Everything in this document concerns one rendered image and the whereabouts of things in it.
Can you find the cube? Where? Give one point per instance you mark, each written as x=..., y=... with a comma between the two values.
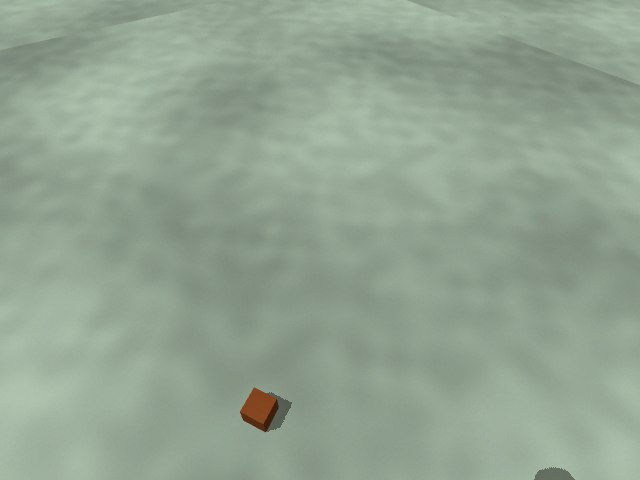
x=259, y=409

